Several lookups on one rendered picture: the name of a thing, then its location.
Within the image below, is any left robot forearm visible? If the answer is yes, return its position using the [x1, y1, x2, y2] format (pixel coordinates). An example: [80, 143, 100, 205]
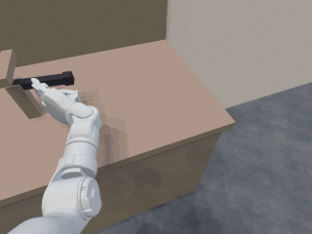
[42, 102, 102, 216]

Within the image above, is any left robot upper arm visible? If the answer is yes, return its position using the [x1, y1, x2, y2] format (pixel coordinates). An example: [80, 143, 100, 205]
[7, 175, 101, 234]

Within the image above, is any counter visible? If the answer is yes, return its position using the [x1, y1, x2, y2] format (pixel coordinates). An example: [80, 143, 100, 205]
[0, 0, 236, 234]

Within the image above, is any robot left hand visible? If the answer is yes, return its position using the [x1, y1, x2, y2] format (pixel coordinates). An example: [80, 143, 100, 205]
[31, 78, 81, 125]

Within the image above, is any tap lever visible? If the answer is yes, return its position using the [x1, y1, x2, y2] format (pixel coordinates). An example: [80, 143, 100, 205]
[12, 71, 75, 90]

